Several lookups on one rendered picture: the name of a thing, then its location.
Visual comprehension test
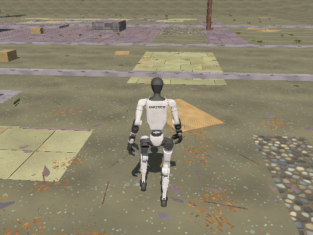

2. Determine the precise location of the humanoid robot head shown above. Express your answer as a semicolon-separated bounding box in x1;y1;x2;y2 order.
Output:
149;77;165;101

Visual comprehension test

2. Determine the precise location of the left robot hand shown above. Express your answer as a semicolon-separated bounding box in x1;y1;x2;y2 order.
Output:
127;143;139;156

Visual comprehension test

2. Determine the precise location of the right robot hand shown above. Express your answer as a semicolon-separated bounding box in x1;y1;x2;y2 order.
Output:
171;134;182;144

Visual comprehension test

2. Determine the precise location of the robot left forearm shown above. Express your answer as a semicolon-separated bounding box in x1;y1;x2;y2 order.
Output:
128;119;139;143

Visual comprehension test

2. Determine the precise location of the left robot thigh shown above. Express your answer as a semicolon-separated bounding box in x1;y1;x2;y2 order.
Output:
140;136;150;162

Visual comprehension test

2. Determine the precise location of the left robot upper arm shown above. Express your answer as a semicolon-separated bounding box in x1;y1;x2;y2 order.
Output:
134;98;147;126

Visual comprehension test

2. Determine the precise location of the right robot upper arm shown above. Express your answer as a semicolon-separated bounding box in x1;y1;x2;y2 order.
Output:
167;99;180;125

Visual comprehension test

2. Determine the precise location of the robot right forearm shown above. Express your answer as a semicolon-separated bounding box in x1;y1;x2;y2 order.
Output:
175;119;182;136

